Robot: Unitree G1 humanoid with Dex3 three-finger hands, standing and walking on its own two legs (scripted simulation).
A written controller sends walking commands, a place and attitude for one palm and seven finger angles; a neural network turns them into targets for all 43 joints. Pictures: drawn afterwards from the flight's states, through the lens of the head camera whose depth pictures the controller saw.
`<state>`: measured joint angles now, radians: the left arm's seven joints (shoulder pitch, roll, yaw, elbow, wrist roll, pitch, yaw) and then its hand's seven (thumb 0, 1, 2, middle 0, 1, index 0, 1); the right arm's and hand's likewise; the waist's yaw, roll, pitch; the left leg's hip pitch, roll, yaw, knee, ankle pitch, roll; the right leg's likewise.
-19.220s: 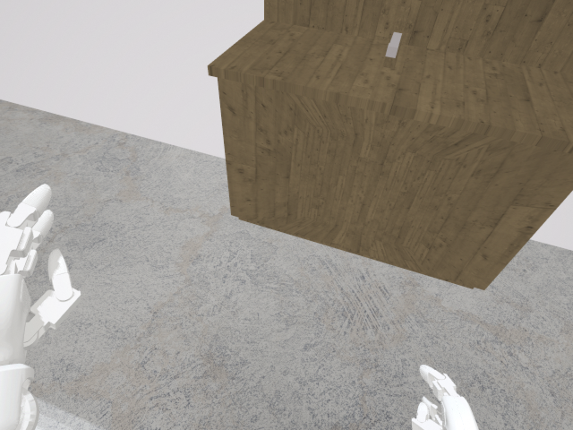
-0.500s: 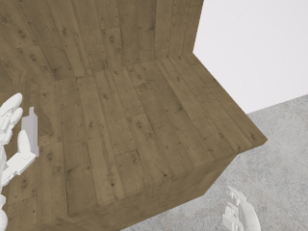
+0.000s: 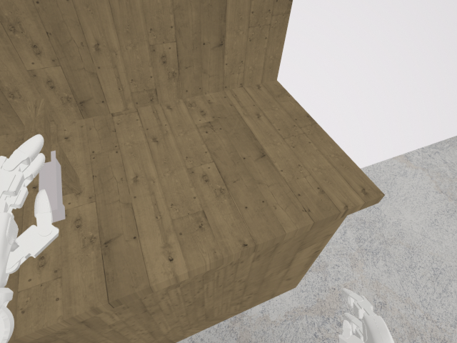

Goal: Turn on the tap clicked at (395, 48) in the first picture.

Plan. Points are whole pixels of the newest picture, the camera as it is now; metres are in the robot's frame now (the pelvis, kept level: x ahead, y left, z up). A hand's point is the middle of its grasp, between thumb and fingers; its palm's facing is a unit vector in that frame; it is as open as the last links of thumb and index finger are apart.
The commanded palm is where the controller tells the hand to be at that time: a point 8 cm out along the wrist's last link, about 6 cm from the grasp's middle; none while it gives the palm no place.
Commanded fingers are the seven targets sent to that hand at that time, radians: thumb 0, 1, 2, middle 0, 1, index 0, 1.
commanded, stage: shuffle to correct the standing spot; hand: left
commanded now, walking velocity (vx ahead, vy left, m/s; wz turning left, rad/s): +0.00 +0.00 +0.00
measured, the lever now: (51, 210) +0.28 +0.29 +0.11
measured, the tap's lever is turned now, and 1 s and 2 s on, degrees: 0 0 0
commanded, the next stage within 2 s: come to a stop and stand still in 0.62 s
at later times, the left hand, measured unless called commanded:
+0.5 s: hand (21, 266) +0.17 +0.24 +0.17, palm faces +0.37 -0.86 -0.34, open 7.4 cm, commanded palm +0.10 +0.27 +0.18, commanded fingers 0.00 0.90 0.90 -0.20 -0.30 -0.20 -0.30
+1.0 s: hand (46, 315) +0.13 +0.20 +0.16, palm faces +0.36 -0.88 -0.31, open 7.4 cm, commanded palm +0.07 +0.24 +0.18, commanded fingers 0.00 0.90 0.90 -0.20 -0.30 -0.20 -0.30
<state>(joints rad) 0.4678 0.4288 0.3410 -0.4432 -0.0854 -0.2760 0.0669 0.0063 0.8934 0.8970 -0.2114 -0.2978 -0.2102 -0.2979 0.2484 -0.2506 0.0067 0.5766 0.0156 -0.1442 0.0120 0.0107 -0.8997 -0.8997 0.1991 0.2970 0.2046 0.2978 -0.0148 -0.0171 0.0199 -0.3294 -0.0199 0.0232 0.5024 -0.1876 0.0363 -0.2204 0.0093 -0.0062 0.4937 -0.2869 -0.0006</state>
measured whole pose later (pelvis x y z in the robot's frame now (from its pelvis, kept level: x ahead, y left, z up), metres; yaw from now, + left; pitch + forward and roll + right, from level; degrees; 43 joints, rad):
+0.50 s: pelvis -0.06 -0.01 +0.00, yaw +0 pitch +0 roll -1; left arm 0.33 0.42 0.38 -0.46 -0.10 -0.22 0.09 0.01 0.89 0.90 -0.21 -0.30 -0.21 -0.30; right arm 0.16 -0.14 0.04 0.56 0.01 -0.18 0.01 0.01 -0.90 -0.90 0.20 0.30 0.21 0.30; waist 0.03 -0.04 0.09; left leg -0.40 0.01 0.01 0.49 -0.13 0.01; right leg -0.30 0.00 -0.08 0.51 -0.21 -0.01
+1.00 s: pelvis -0.08 -0.04 -0.02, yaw +1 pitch -5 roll -1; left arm 0.42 0.38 0.34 -0.52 -0.10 -0.15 0.10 0.01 0.89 0.90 -0.21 -0.30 -0.21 -0.30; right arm 0.22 -0.23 0.02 0.64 0.02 -0.16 -0.04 0.01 -0.90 -0.90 0.20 0.30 0.20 0.30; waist 0.00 -0.02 0.09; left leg -0.41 0.03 -0.03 0.68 -0.32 0.01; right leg -0.29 0.03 -0.12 0.63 -0.25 -0.06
